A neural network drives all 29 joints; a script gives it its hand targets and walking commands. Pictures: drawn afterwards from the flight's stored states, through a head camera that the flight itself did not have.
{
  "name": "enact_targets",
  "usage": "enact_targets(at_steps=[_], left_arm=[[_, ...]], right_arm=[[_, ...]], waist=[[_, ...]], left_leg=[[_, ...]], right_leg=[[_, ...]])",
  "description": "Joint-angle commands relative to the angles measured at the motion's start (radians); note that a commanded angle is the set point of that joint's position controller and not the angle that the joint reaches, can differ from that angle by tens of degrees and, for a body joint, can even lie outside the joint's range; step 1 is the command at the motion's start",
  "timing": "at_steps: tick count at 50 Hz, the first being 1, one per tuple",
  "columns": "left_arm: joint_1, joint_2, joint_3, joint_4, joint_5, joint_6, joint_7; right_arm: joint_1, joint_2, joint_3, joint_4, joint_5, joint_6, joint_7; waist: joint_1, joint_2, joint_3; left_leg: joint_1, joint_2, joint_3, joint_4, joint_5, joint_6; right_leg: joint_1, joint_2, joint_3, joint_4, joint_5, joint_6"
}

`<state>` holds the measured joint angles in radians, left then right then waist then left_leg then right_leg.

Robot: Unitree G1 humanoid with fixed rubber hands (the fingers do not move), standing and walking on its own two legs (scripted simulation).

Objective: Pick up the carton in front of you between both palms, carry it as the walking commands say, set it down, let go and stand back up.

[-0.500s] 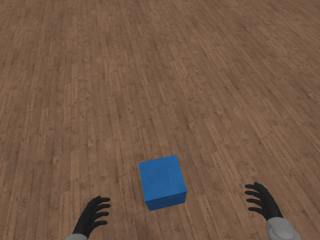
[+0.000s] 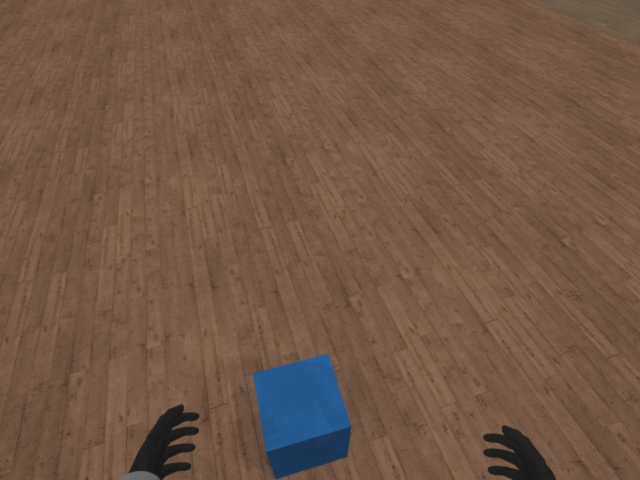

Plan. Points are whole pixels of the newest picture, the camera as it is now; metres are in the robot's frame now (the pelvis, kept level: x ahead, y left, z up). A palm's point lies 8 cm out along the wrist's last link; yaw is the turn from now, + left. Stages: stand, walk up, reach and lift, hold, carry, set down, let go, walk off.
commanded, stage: let go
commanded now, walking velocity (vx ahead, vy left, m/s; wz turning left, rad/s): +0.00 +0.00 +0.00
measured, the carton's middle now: (301, 416) +0.45 +0.08 -0.65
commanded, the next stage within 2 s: stand in 0.12 s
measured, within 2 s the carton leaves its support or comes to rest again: neither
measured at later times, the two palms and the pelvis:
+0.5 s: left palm out of the picture +0.15 +0.30 -0.10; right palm out of the picture +0.15 -0.28 -0.06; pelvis +0.02 +0.02 +0.00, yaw -1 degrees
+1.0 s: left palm out of the picture +0.13 +0.31 -0.10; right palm out of the picture +0.12 -0.28 -0.08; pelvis +0.01 +0.02 +0.01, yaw -1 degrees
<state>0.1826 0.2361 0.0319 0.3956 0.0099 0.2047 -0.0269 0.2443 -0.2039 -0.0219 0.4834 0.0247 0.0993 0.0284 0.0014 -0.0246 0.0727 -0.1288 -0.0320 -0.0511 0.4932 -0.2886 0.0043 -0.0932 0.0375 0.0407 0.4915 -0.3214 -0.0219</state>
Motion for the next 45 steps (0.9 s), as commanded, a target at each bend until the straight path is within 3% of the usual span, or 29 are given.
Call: enact_targets(at_steps=[1,2,3,4,5,6,7,9,12,14,15,16,19,20,21,22,25,26,28,30,31,32,37,38,40,41,43,44,45], left_arm=[[-0.047,0.103,0.042,-0.070,0.007,0.000,0.019],[-0.025,0.116,0.047,-0.078,-0.001,0.001,0.018],[-0.039,0.112,0.032,-0.082,-0.009,-0.001,0.024],[-0.066,0.104,0.050,-0.105,0.010,-0.003,0.031],[-0.069,0.095,0.042,-0.107,-0.012,-0.006,0.033],[-0.035,0.223,0.068,0.057,0.022,-0.076,0.053],[-0.058,0.218,0.070,0.063,0.026,-0.117,0.053],[-0.091,0.160,0.046,0.082,0.031,-0.149,0.036],[-0.055,0.197,0.060,0.140,0.028,-0.185,0.035],[-0.044,0.187,0.059,0.168,0.023,-0.196,0.031],[-0.064,0.192,0.054,0.180,0.030,-0.197,0.032],[-0.027,0.191,0.053,0.193,0.025,-0.203,0.035],[-0.040,0.206,0.048,0.223,0.026,-0.210,0.042],[-0.021,0.219,0.049,0.229,0.022,-0.216,0.044],[-0.025,0.214,0.046,0.234,0.018,-0.221,0.043],[-0.027,0.224,0.042,0.240,0.014,-0.219,0.041],[-0.018,0.251,0.050,0.273,0.021,-0.216,0.050],[-0.018,0.250,0.049,0.278,0.021,-0.207,0.051],[-0.023,0.230,0.037,0.292,0.027,-0.210,0.053],[-0.027,0.234,0.043,0.302,0.020,-0.210,0.059],[-0.024,0.249,0.047,0.302,0.018,-0.205,0.056],[-0.027,0.253,0.049,0.313,0.017,-0.203,0.058],[-0.026,0.238,0.039,0.349,0.012,-0.205,0.058],[-0.034,0.251,0.041,0.343,0.016,-0.210,0.059],[-0.052,0.253,0.033,0.362,0.024,-0.212,0.055],[-0.045,0.255,0.040,0.353,0.021,-0.216,0.058],[-0.059,0.245,0.039,0.378,0.015,-0.218,0.056],[-0.058,0.280,0.037,0.381,0.015,-0.216,0.054],[-0.053,0.278,0.040,0.395,0.015,-0.213,0.053]], right_arm=[[-0.060,-0.110,-0.023,-0.063,0.000,-0.020,-0.005],[-0.057,-0.108,-0.040,-0.074,-0.024,-0.016,-0.004],[-0.072,-0.090,-0.012,-0.098,-0.015,-0.019,0.001],[-0.058,-0.088,-0.020,-0.077,0.001,-0.021,-0.001],[-0.077,-0.097,-0.015,-0.070,0.000,-0.019,-0.004],[-0.060,-0.202,-0.056,0.027,-0.071,-0.045,-0.034],[-0.091,-0.235,-0.066,0.027,-0.083,-0.055,-0.042],[-0.090,-0.253,-0.072,0.051,-0.087,-0.079,-0.044],[-0.110,-0.232,-0.064,0.087,-0.072,-0.093,-0.034],[-0.099,-0.237,-0.069,0.091,-0.073,-0.105,-0.036],[-0.100,-0.232,-0.066,0.109,-0.066,-0.104,-0.039],[-0.103,-0.231,-0.064,0.125,-0.068,-0.114,-0.044],[-0.094,-0.255,-0.068,0.143,-0.062,-0.111,-0.048],[-0.083,-0.269,-0.069,0.162,-0.054,-0.109,-0.047],[-0.091,-0.281,-0.069,0.156,-0.056,-0.109,-0.046],[-0.073,-0.282,-0.070,0.177,-0.053,-0.104,-0.044],[-0.080,-0.270,-0.062,0.200,-0.057,-0.103,-0.051],[-0.082,-0.289,-0.066,0.196,-0.058,-0.102,-0.052],[-0.101,-0.282,-0.062,0.209,-0.056,-0.107,-0.054],[-0.099,-0.288,-0.057,0.226,-0.062,-0.105,-0.052],[-0.067,-0.288,-0.060,0.231,-0.050,-0.109,-0.054],[-0.094,-0.282,-0.052,0.231,-0.060,-0.112,-0.058],[-0.091,-0.299,-0.055,0.257,-0.057,-0.110,-0.058],[-0.105,-0.290,-0.051,0.263,-0.061,-0.109,-0.060],[-0.113,-0.313,-0.054,0.265,-0.055,-0.108,-0.057],[-0.097,-0.304,-0.052,0.275,-0.050,-0.108,-0.054],[-0.123,-0.276,-0.044,0.279,-0.060,-0.113,-0.052],[-0.097,-0.293,-0.049,0.281,-0.055,-0.111,-0.049],[-0.099,-0.315,-0.046,0.298,-0.053,-0.110,-0.048]], waist=[[0.012,0.046,-0.026],[0.005,-0.022,-0.073],[0.021,-0.021,-0.055],[0.013,0.034,-0.052],[0.028,0.036,-0.073],[0.016,-0.078,-0.046],[0.010,-0.082,-0.048],[-0.006,0.025,-0.054],[0.011,0.008,-0.116],[0.007,0.076,-0.093],[-0.015,0.063,-0.111],[0.011,0.094,-0.117],[-0.022,0.067,-0.124],[-0.009,-0.003,-0.153],[-0.011,0.061,-0.203],[-0.018,0.076,-0.172],[-0.012,-0.014,-0.166],[-0.006,0.027,-0.131],[-0.015,0.031,-0.129],[0.001,0.093,-0.148],[-0.011,0.007,-0.197],[0.004,-0.017,-0.158],[0.001,0.048,-0.158],[0.007,0.015,-0.110],[-0.010,0.043,-0.102],[0.001,0.010,-0.104],[-0.003,0.053,-0.072],[-0.016,0.009,-0.074],[-0.011,0.029,-0.073]], left_leg=[[-0.029,-0.023,0.042,-0.047,0.171,-0.027],[-0.005,-0.018,0.028,-0.049,0.193,-0.019],[0.006,-0.017,0.028,-0.059,0.173,-0.013],[-0.024,-0.023,0.036,-0.041,0.209,-0.022],[-0.003,-0.015,0.021,-0.056,0.205,-0.022],[-0.095,0.059,-0.025,-0.046,0.103,-0.021],[-0.077,0.056,-0.030,-0.031,0.081,-0.008],[-0.137,0.076,-0.072,-0.080,-0.049,0.008],[-0.114,0.093,-0.105,-0.085,0.007,0.024],[-0.101,0.088,-0.083,-0.063,0.115,0.023],[-0.096,0.093,-0.088,-0.069,0.161,0.019],[-0.066,0.113,-0.109,-0.076,0.178,0.023],[-0.023,0.105,-0.097,-0.046,0.322,0.022],[0.026,0.120,-0.100,-0.034,0.369,0.020],[0.019,0.119,-0.091,-0.034,0.361,0.016],[0.009,0.110,-0.080,-0.037,0.420,0.016],[0.025,0.110,-0.071,-0.030,0.485,0.012],[0.006,0.103,-0.067,-0.030,0.451,0.011],[0.020,0.102,-0.069,-0.053,0.457,0.014],[0.033,0.105,-0.067,-0.042,0.525,0.009],[0.070,0.112,-0.059,-0.031,0.570,0.012],[0.032,0.125,-0.085,-0.032,0.543,0.021],[0.044,0.118,-0.082,-0.067,0.460,0.024],[0.013,0.111,-0.095,-0.092,0.411,0.030],[0.030,0.108,-0.085,-0.096,0.389,0.023],[0.027,0.105,-0.090,-0.105,0.375,0.016],[0.017,0.106,-0.090,-0.110,0.315,0.022],[0.011,0.110,-0.081,-0.117,0.270,0.020],[-0.004,0.097,-0.091,-0.124,0.259,0.020]], right_leg=[[-0.036,-0.031,0.008,-0.081,0.280,0.027],[-0.022,-0.012,-0.014,-0.054,0.339,0.037],[-0.029,-0.010,-0.015,-0.065,0.267,0.030],[-0.034,-0.021,0.007,-0.066,0.316,0.023],[-0.028,-0.016,0.002,-0.059,0.295,0.025],[-0.132,-0.052,0.042,-0.070,0.055,0.036],[-0.160,-0.057,0.065,-0.089,-0.002,0.028],[-0.135,-0.055,0.066,-0.071,-0.025,0.023],[-0.099,-0.066,0.065,-0.054,0.055,0.021],[-0.104,-0.076,0.081,-0.043,0.136,0.017],[-0.085,-0.067,0.071,-0.030,0.153,0.020],[-0.100,-0.074,0.084,-0.032,0.144,0.015],[-0.071,-0.088,0.080,-0.047,0.283,0.019],[-0.076,-0.086,0.070,-0.036,0.321,0.014],[-0.033,-0.085,0.076,-0.041,0.343,0.019],[-0.031,-0.091,0.071,-0.031,0.369,0.020],[-0.018,-0.096,0.078,-0.027,0.443,0.012],[-0.032,-0.094,0.070,-0.051,0.419,0.017],[-0.027,-0.107,0.077,-0.045,0.418,0.016],[-0.013,-0.105,0.074,-0.043,0.451,0.006],[0.004,-0.105,0.065,-0.024,0.497,0.003],[0.003,-0.102,0.077,-0.038,0.484,0.011],[0.001,-0.105,0.078,-0.068,0.405,0.012],[-0.003,-0.102,0.086,-0.077,0.347,0.010],[-0.031,-0.108,0.077,-0.096,0.347,0.015],[-0.015,-0.104,0.093,-0.094,0.339,0.008],[-0.036,-0.111,0.100,-0.127,0.303,0.010],[-0.037,-0.107,0.099,-0.127,0.269,0.008],[-0.023,-0.112,0.101,-0.141,0.261,0.013]])
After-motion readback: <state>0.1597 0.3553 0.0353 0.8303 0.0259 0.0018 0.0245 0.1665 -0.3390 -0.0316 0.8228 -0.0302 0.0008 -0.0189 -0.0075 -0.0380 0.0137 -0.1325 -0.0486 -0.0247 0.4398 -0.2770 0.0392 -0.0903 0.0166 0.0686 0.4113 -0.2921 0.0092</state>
